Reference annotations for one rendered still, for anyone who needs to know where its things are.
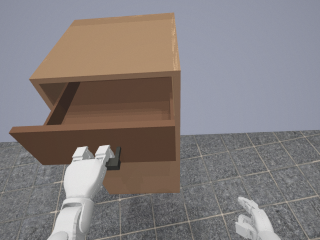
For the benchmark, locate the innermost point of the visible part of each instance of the left robot hand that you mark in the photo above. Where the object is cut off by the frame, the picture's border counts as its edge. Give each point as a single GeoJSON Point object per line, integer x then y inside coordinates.
{"type": "Point", "coordinates": [84, 176]}

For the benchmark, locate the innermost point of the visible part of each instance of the right robot hand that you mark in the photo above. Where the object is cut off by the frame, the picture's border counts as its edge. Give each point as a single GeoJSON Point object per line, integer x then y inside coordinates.
{"type": "Point", "coordinates": [259, 221]}

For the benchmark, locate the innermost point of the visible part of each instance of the cabinet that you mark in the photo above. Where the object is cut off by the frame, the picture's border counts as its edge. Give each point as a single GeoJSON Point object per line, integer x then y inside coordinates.
{"type": "Point", "coordinates": [115, 48]}

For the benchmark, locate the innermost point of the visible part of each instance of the handle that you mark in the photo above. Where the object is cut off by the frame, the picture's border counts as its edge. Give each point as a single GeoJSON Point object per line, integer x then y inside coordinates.
{"type": "Point", "coordinates": [113, 163]}

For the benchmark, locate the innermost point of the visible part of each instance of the robot left forearm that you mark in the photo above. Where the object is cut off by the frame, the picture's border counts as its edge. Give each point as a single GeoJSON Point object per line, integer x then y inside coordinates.
{"type": "Point", "coordinates": [74, 219]}

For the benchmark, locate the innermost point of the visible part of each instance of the drawer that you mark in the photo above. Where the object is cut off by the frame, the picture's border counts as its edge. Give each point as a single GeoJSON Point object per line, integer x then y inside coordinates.
{"type": "Point", "coordinates": [135, 114]}

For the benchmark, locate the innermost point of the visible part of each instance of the robot right forearm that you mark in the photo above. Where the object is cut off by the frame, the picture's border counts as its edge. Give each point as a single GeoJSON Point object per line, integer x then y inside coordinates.
{"type": "Point", "coordinates": [267, 235]}

